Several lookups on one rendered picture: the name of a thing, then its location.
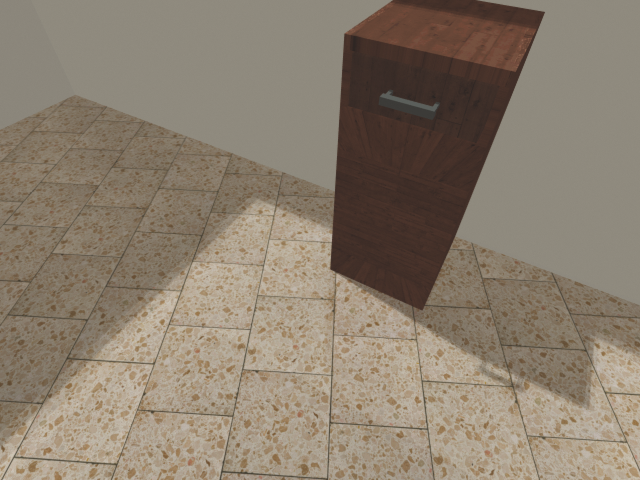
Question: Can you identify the drawer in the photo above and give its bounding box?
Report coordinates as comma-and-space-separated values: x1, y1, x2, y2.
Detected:
348, 51, 500, 143

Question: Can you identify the handle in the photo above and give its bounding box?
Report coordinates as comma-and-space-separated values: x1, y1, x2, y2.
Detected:
379, 90, 440, 120

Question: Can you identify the cabinet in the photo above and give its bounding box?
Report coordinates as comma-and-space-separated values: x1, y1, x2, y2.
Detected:
330, 0, 545, 311

